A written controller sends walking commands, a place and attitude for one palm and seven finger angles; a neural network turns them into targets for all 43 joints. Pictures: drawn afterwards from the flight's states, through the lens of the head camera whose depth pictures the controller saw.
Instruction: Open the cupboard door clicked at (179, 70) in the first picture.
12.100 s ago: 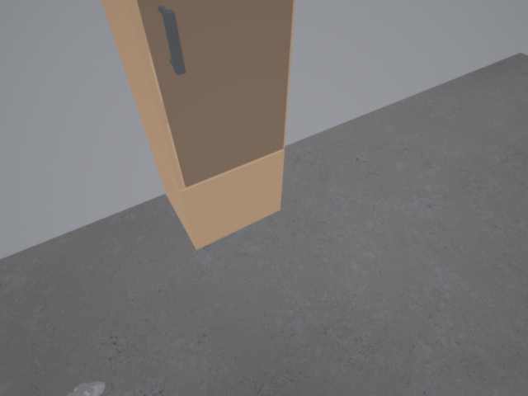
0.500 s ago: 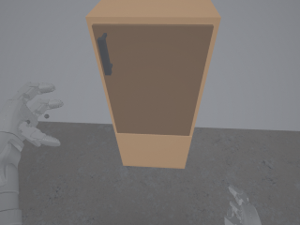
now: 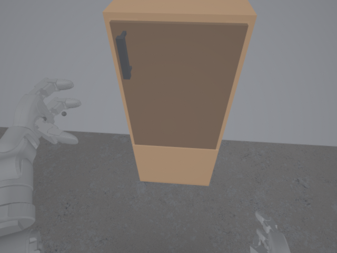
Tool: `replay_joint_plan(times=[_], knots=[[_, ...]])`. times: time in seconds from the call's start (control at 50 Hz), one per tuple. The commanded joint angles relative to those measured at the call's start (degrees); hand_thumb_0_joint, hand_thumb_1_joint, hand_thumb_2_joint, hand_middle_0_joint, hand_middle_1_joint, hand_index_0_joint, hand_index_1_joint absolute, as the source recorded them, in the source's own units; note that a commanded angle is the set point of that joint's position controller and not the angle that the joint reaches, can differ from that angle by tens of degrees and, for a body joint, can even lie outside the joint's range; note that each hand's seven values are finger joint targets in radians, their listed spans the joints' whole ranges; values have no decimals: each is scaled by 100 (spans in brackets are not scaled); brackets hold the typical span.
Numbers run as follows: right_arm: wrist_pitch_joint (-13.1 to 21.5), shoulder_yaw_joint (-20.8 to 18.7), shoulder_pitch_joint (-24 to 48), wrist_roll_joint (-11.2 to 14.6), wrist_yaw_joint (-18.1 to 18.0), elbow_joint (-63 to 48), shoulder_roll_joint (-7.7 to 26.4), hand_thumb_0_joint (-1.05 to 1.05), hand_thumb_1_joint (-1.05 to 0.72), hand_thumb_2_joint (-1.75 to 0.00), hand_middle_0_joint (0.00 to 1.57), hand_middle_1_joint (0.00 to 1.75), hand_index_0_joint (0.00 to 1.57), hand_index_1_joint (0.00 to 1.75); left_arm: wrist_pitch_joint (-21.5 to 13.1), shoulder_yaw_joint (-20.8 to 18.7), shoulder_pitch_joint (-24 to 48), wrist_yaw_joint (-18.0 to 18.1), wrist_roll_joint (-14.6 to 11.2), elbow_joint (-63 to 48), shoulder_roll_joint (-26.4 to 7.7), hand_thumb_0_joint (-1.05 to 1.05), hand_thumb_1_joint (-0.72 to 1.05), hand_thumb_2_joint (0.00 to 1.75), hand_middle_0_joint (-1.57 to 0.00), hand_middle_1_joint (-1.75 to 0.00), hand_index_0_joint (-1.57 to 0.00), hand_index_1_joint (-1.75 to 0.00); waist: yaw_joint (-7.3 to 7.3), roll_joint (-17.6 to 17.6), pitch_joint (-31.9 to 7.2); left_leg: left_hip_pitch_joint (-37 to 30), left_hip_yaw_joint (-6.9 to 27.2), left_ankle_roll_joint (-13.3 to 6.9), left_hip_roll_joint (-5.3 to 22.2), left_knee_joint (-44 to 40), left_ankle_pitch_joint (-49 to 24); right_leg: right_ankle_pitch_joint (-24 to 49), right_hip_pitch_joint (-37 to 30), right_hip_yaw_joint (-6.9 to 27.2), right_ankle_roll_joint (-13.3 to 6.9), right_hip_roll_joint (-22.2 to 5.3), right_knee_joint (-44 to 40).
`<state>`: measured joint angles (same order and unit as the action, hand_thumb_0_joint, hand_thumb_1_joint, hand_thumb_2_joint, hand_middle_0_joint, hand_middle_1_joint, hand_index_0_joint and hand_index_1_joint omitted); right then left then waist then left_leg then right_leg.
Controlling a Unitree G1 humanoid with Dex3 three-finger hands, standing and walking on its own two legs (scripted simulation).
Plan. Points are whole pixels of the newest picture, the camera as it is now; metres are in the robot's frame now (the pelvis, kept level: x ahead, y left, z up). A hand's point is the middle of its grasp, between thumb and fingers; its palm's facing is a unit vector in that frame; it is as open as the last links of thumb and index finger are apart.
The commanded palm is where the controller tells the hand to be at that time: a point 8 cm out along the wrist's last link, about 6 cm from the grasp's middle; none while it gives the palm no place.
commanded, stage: move the hooked fingers beside the handle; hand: left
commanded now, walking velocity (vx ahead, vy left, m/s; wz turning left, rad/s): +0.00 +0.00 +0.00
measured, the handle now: (125, 55) +0.64 +0.21 +0.16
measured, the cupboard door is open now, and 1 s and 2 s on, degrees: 0 0 0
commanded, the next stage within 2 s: none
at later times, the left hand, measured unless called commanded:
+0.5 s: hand (82, 89) +0.43 +0.27 +0.17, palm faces +0.05 -1.00 -0.01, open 14.0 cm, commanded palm +0.42 +0.32 +0.17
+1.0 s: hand (95, 70) +0.52 +0.27 +0.17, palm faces +0.02 -1.00 -0.01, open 14.0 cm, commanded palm +0.51 +0.32 +0.16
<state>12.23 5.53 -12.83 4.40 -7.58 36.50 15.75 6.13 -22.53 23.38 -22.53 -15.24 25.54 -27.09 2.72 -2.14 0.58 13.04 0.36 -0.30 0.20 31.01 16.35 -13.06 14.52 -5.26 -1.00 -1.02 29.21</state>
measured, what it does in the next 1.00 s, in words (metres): stands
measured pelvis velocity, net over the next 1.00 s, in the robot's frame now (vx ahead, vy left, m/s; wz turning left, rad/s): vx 0.02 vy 0.02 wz -0.05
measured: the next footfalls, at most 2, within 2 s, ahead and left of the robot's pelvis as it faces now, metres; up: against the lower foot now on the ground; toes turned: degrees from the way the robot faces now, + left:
none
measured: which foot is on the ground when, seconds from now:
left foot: down 0.00-1.00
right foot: down 0.00-1.00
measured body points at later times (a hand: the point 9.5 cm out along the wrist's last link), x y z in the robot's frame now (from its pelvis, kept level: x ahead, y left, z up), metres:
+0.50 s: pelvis +0.01 +0.00 +0.00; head +0.04 +0.00 +0.45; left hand +0.43 +0.32 +0.18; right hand +0.11 -0.26 -0.10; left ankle +0.00 +0.12 -0.73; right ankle +0.03 -0.11 -0.73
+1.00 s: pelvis +0.02 +0.02 -0.01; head +0.10 +0.02 +0.43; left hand +0.52 +0.32 +0.17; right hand +0.01 -0.26 -0.12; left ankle +0.00 +0.12 -0.73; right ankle +0.03 -0.11 -0.73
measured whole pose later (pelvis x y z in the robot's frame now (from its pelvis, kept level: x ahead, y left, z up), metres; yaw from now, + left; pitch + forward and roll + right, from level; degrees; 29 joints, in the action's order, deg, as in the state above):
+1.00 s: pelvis +0.02 +0.02 -0.01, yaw -3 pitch +12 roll -2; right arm 2.6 3.3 -24.7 1.9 -4.3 37.7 17.9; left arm -9.0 -27.5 60.1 -24.7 -4.6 73.2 -44.4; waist -8.3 -0.4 -2.3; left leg 30.6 -1.9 -1.4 1.2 37.6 19.5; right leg -13.7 31.9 -2.9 0.1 -0.1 33.2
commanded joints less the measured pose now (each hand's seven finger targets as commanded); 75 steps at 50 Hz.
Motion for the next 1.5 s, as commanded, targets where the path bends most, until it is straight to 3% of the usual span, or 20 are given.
replay_joint_plan(times=[0.0, 0.06, 0.1, 0.18, 0.32, 0.36, 0.44, 0.48, 0.54, 0.58, 0.68, 0.78, 0.9, 1.02, 1.08, 1.12, 1.2, 1.32, 1.4, 1.48], knots=[[326, -333, 355, -43, -60, -862, 755, 0, -90, -90, 20, 30, 20, 30, -529, -402, 2699, 25, -28, -851, -1710, 0, -50, 30, -30, -120, -30, -120, -182, -227, -1565, -228, 203, -106, -64, -530, -823, 614, -430, 345, -102, 59, -377], [283, -353, 236, -55, 1, -884, 768, 0, -90, -90, 20, 30, 20, 30, -589, -457, 2696, 13, -5, -597, -1735, 0, -50, 30, -30, -120, -30, -120, -149, -279, -1662, -227, 162, -83, -61, -496, -1155, 1071, -451, 308, -116, 71, -266], [229, -384, 140, -62, 65, -896, 815, 0, -90, -90, 20, 30, 20, 30, -568, -766, 2337, 15, -33, -226, -1995, 0, -50, 30, -30, -120, -30, -120, -70, 79, -1644, 8, 111, -115, -42, -467, -1201, 1189, -557, 335, -98, 70, -236], [121, -432, 23, -58, 133, -953, 865, 0, -90, -90, 20, 30, 20, 30, -633, -808, 2697, 40, 62, -115, -2154, 0, -50, 30, -30, -120, -30, -120, -117, -123, -1646, 91, 49, -111, -27, -423, -1272, 1275, -474, 365, -109, 73, -171], [29, -492, -355, -70, 91, -775, 947, 0, -90, -90, 20, 30, 20, 30, -903, -471, 3813, 17, 164, 351, -2053, 0, -50, 30, -30, -120, -30, -120, -462, -141, -1767, 21, 65, -140, -14, -331, -1073, 1115, -122, 400, -71, 109, -184], [-4, -506, -462, -90, 93, -722, 963, 0, -90, -90, 20, 30, 20, 30, -978, -554, 3976, 7, 241, 552, -2248, 0, -50, 30, -30, -120, -30, -120, -451, -348, -1938, 12, 70, -123, -27, -285, -1203, 1239, -174, 409, -91, 102, -135], [-117, -518, -665, -89, 112, -619, 1020, 0, -90, -90, 20, 30, 20, 30, -1066, -477, 4288, -87, 307, 1400, -2334, 0, -50, 30, -30, -120, -30, -120, -566, -71, -1817, 327, 41, -145, -19, -201, -1088, 1263, -72, 432, -59, 98, -82], [-171, -534, -779, -107, 113, -566, 1066, 0, -90, -90, 20, 30, 20, 30, -1194, -638, 4557, -105, 374, 1738, -2659, 0, -50, 30, -30, -120, -30, -120, -569, -137, -1834, 463, 56, -140, -21, -148, -1038, 1177, -38, 448, -75, 101, -40], [-231, -561, -932, -135, 148, -553, 1072, 0, -90, -90, 20, 30, 20, 30, -1406, -606, 4810, -152, 444, 1953, -2711, 0, -50, 30, -30, -120, -30, -120, -598, -228, -2144, 388, 56, -144, -10, -43, -1267, 1464, -41, 468, -69, 105, 54], [-294, -563, -1041, -146, 154, -526, 1105, 0, -90, -90, 20, 30, 20, 30, -1523, -539, 4976, -219, 428, 2246, -2683, 0, -50, 30, -30, -120, -30, -120, -680, -42, -2087, 494, 60, -153, -1, 2, -1345, 1562, 14, 449, -56, 125, 107], [-447, -583, -1245, -167, 182, -475, 1136, 0, -90, -90, 20, 30, 20, 30, -1679, -459, 5442, -264, 588, 2660, -2826, 0, -50, 30, -30, -120, -30, -120, -783, -259, -2138, 574, 95, -140, 17, 59, -1286, 1403, 300, 424, -52, 136, 166], [-575, -602, -1528, -216, 176, -339, 1192, 0, -90, -90, 20, 30, 20, 30, -1779, -532, 5993, -207, 685, 3052, -3083, 0, -50, 30, -30, -120, -30, -120, -951, -163, -2284, 658, 145, -153, 51, 145, -1281, 1380, 443, 426, -23, 163, 191], [-777, -615, -1822, -266, 211, -277, 1241, 0, -90, -90, 20, 30, 20, 30, -1898, -734, 6345, -181, 911, 3355, -3603, 0, -50, 30, -30, -120, -30, -120, -1030, -468, -2696, 632, 170, -126, 84, 273, -1602, 1596, 507, 444, -7, 186, 293], [-993, -623, -2067, -316, 266, -260, 1256, 0, -90, -90, 20, 30, 20, 30, -1885, -718, 6422, -236, 1001, 3612, -3667, 0, -50, 30, -30, -120, -30, -120, -1088, -739, -2798, 451, 208, -69, 131, 376, -2096, 1733, 769, 385, -6, 239, 318], [-1083, -615, -2194, -337, 261, -212, 1295, 0, -90, -90, 20, 30, 20, 30, -1795, -648, 6573, -211, 1046, 3952, -3658, 0, -50, 30, -30, -120, -30, -120, -1228, -435, -2419, 704, 233, -110, 149, 366, -1866, 1562, 943, 350, 4, 259, 263], [-1134, -625, -2279, -350, 261, -199, 1338, 0, -90, -90, 20, 30, 20, 30, -1787, -842, 6785, -186, 1132, 3946, -4049, 0, -50, 30, -30, -120, -30, -120, -1250, -587, -2591, 787, 214, -118, 148, 404, -1773, 1553, 911, 404, 25, 240, 259], [-1236, -631, -2446, -392, 278, -193, 1335, 0, -90, -90, 20, 30, 20, 30, -1880, -888, 7007, -177, 1262, 3903, -4259, 0, -50, 30, -30, -120, -30, -120, -1314, -765, -2911, 647, 235, -91, 174, 522, -2125, 1755, 933, 394, 25, 268, 332], [-1394, -590, -2610, -411, 268, -145, 1367, 0, -90, -90, 20, 30, 20, 30, -1772, -753, 7270, -337, 1374, 4320, -4387, 0, -50, 30, -30, -120, -30, -120, -1512, -914, -2783, 806, 242, -101, 199, 649, -2182, 1803, 1170, 387, 43, 283, 335], [-1482, -633, -2751, -453, 343, -188, 1339, 0, -90, -90, 20, 30, 20, 30, -1779, -843, 6929, -414, 1313, 4044, -4280, 0, -50, 30, -30, -120, -30, -120, -1367, -1232, -3257, 245, 314, 31, 267, 777, -3183, 2091, 1261, 294, 5, 354, 441], [-1556, -668, -2769, -462, 395, -190, 1338, 0, -90, -90, 20, 30, 20, 30, -1692, -776, 6818, -438, 1169, 3975, -3972, 0, -50, 30, -30, -120, -30, -120, -1423, -1048, -3003, 269, 321, 7, 295, 804, -3265, 2066, 1418, 243, 6, 395, 401]])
